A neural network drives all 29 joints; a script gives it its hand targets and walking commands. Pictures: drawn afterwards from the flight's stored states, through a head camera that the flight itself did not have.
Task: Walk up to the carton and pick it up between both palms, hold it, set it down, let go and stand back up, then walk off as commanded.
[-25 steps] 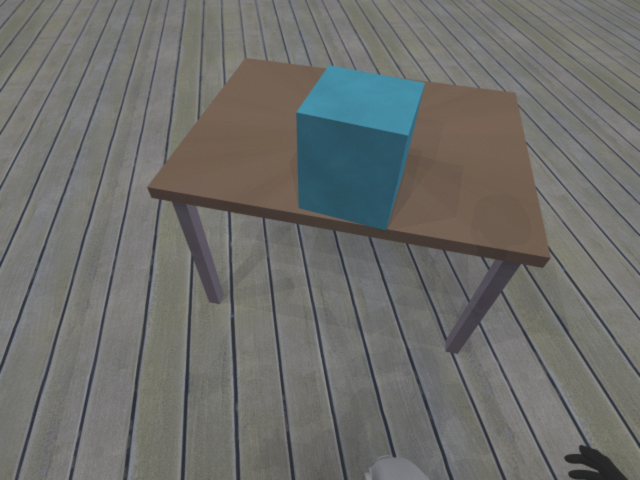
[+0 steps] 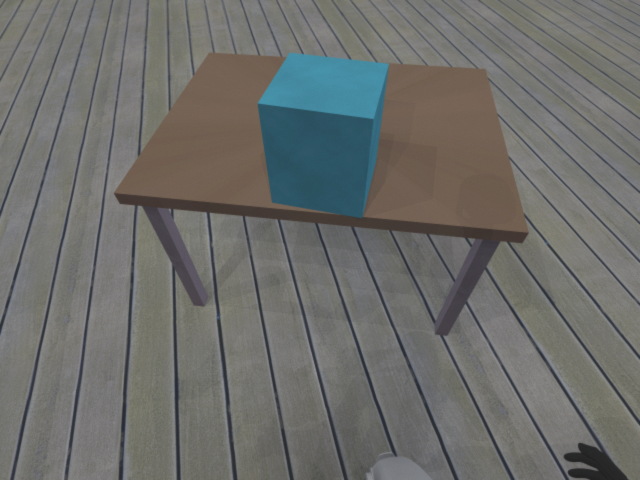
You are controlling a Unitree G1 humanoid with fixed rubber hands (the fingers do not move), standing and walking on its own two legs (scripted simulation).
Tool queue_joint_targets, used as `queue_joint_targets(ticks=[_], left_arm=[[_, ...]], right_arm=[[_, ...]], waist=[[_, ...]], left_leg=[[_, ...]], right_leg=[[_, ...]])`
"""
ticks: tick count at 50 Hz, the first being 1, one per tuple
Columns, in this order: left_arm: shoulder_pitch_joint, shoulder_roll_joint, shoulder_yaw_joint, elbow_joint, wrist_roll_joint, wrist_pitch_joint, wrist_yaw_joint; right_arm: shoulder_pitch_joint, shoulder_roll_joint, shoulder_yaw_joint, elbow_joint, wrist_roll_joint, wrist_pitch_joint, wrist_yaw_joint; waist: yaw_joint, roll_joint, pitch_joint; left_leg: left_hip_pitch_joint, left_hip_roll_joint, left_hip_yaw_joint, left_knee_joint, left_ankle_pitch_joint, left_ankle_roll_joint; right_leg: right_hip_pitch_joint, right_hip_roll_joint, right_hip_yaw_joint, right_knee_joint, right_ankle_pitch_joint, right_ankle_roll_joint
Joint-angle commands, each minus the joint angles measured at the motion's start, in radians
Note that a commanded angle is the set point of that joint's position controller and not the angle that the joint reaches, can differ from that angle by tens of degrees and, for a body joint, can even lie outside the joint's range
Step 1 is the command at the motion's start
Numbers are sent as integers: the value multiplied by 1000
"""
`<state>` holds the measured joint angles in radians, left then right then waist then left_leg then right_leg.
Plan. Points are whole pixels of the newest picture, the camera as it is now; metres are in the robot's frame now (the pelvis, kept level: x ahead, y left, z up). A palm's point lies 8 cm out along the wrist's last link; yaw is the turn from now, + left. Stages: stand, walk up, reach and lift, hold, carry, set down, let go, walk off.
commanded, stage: walk up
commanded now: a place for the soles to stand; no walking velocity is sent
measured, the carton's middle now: (326, 137) +0.79 -0.02 -0.04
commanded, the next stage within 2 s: none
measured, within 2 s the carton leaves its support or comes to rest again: neither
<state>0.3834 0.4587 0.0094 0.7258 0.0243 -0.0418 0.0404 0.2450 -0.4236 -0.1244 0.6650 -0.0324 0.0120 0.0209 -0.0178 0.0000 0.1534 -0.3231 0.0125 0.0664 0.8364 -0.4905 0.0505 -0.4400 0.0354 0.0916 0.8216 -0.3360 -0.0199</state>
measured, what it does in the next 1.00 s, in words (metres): steps on the spot: right foot, then right foot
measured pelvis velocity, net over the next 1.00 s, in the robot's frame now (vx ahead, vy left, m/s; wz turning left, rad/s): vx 0.03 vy -0.01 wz -0.11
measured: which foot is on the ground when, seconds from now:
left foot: down 0.00-1.00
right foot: down 0.00-0.00, up 0.02-0.30, down 0.32-0.58, up 0.60-0.86, down 0.88-1.00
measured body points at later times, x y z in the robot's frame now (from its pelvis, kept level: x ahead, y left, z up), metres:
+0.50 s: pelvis +0.04 -0.01 +0.00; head +0.09 -0.01 +0.45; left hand +0.12 +0.32 -0.10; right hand +0.14 -0.35 -0.08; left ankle +0.03 +0.09 -0.67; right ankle +0.11 -0.14 -0.70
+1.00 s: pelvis +0.03 -0.01 +0.00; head +0.08 +0.00 +0.44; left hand +0.13 +0.31 -0.11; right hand +0.12 -0.35 -0.08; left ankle +0.04 +0.09 -0.69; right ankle +0.10 -0.16 -0.70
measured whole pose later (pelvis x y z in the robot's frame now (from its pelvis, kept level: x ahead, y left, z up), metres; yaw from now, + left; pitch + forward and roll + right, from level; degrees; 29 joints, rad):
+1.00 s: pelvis +0.03 -0.01 +0.00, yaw -7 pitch -6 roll -1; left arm 0.36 0.46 0.01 0.73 0.02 -0.05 0.04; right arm 0.21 -0.42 -0.10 0.67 -0.02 0.01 0.01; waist -0.01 -0.01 0.20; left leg -0.33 0.05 0.07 0.98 -0.59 0.02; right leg -0.42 0.06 0.10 0.83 -0.32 -0.01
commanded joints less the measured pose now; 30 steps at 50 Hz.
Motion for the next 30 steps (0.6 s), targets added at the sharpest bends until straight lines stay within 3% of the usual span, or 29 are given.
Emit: queue_joint_targets(ticks=[1, 2, 4, 5, 6, 7, 8, 9, 10, 11, 12, 13, 14, 15, 16, 17, 18, 19, 20, 21, 23, 25, 26, 27, 28, 29, 30], left_arm=[[-57, 217, 87, -38, 11, 0, 16], [-14, 235, 93, -6, 4, 3, 7], [19, 221, 87, 10, -13, 2, 0], [39, 218, 92, 24, -9, 1, -6], [41, 213, 97, 8, -5, 3, -9], [20, 191, 84, -8, -2, -2, -8], [-7, 197, 82, -13, -2, -4, -6], [-31, 180, 79, -35, -6, -6, -6], [-27, 161, 71, -47, -13, -9, -5], [-39, 165, 73, -64, -12, -16, -4], [-54, 159, 70, -67, -7, -23, -5], [-34, 160, 70, -70, -8, -33, -3], [30, 154, 72, -33, -6, -37, -5], [72, 169, 87, -20, 2, -43, -1], [99, 226, 94, -21, 4, -51, 6], [103, 288, 111, -40, 6, -50, 14], [52, 295, 102, -59, 3, -43, 10], [15, 307, 103, -60, 3, -34, 10], [27, 275, 93, -53, -3, -37, 12], [-11, 280, 94, -54, -2, -30, 19], [-13, 242, 86, -53, 1, -27, 19], [-46, 261, 94, -66, 5, -15, 15], [-99, 244, 81, -71, 10, -11, 16], [-153, 231, 76, -92, 2, -3, 10], [-142, 175, 60, -79, -19, -4, 9], [-93, 102, 44, -71, -19, 0, 9], [-89, 158, 69, -54, -6, 7, 16]], right_arm=[[3, -311, -77, -34, 3, -48, -21], [-65, -282, -67, -39, 10, -57, -24], [-54, -244, -54, -32, 11, -62, -30], [-58, -235, -58, -40, 12, -60, -28], [-3, -234, -65, -43, 17, -64, -23], [39, -224, -51, -36, 18, -65, -27], [90, -236, -64, -38, 20, -66, -25], [94, -243, -59, -22, 22, -64, -31], [107, -237, -58, -23, 26, -61, -34], [88, -255, -62, -42, 23, -57, -30], [85, -249, -56, -46, 24, -54, -31], [54, -245, -56, -53, 28, -51, -28], [31, -251, -54, -67, 33, -47, -25], [5, -226, -44, -80, 41, -45, -21], [23, -189, -35, -94, 47, -38, -24], [1, -158, -19, -106, 64, -29, -26], [-33, -202, -22, -99, 60, -6, -38], [-50, -225, -22, -76, 48, -1, -38], [-59, -196, -24, -81, 51, -6, -32], [-37, -193, -20, -60, 49, -10, -33], [25, -193, -28, -41, 41, -19, -30], [-3, -207, -31, -32, 35, -20, -29], [24, -181, -30, 8, 41, -26, -27], [76, -183, -38, 30, 36, -36, -28], [103, -207, -41, 34, 24, -45, -33], [94, -280, -54, 21, 2, -49, -43], [20, -328, -69, -17, 16, -49, -44]], waist=[[-45, 44, 59], [8, 41, 82], [7, 124, 88], [18, 134, 38], [2, 97, -6], [-12, 61, -14], [-30, 88, -59], [-33, 109, -21], [-32, 138, -62], [-28, 198, -61], [-41, 158, -78], [-13, 123, -104], [20, 123, -170], [52, 112, -190], [48, -42, -248], [74, -166, -255], [57, -156, -243], [51, -105, -136], [55, -109, -90], [33, -119, -61], [25, -159, -121], [28, -176, -123], [-14, -159, -97], [-58, -121, -100], [-78, -30, -116], [-53, 160, -103], [-29, 118, -20]], left_leg=[[88, 443, -663, -699, -404, 7], [52, 396, -526, -642, -325, 27], [65, 277, -304, -575, -19, -52], [131, 252, -266, -533, 96, -9], [219, 276, -280, -461, 244, 47], [256, 304, -258, -409, 469, 48], [307, 302, -241, -360, 576, 65], [324, 314, -233, -305, 763, 75], [329, 298, -190, -266, 830, 109], [293, 319, -182, -237, 870, 136], [304, 318, -166, -212, 871, 135], [293, 290, -134, -141, 848, 141], [201, 268, -82, -86, 814, 127], [136, 203, -15, 29, 805, 68], [-10, 138, -10, 185, 636, 27], [-166, 0, -4, 340, 212, -23], [-144, -16, -119, 356, -206, -29], [-145, -9, -147, 379, -232, -19], [-189, -3, -154, 345, -227, 0], [-196, 23, -167, 262, -187, -7], [-158, 17, -152, 197, -180, -1], [-63, 18, -121, 121, -139, -1], [24, 19, -109, -12, -42, 2], [174, 9, -101, -184, 58, 15], [256, 55, -167, -295, 63, 9], [276, 278, -462, -480, -3, 38], [142, 449, -590, -575, -55, 90]], right_leg=[[-430, 45, 94, 264, -130, -8], [-356, 8, 70, 276, -73, 7], [-265, -9, 54, 236, -29, -1], [-234, 5, 28, 268, -12, 6], [-245, 1, 11, 274, -47, 9], [-265, -9, -3, 248, -77, -3], [-255, -17, -27, 226, -105, -6], [-269, -18, -21, 196, -133, -4], [-243, -27, -36, 163, -143, -11], [-190, -26, -73, 126, -180, -15], [-167, -32, -108, 45, -191, -25], [-90, -24, -116, -64, -110, -32], [59, -4, -131, -168, 9, -54], [166, 30, -67, -231, 155, -96], [282, -53, 144, -205, 395, -150], [300, -259, 597, -327, 444, -258], [207, -322, 729, -393, 334, -356], [105, -288, 711, -411, 155, -314], [104, -277, 688, -399, 137, -305], [102, -241, 619, -366, 165, -259], [103, -233, 586, -319, 302, -256], [13, -203, 558, -334, 177, -252], [-93, -188, 537, -323, 157, -239], [-170, -146, 456, -250, 187, -199], [-222, -84, 336, -97, 213, -126], [-323, 64, 177, 170, -8, -46], [-339, 85, 69, 240, -186, -4]])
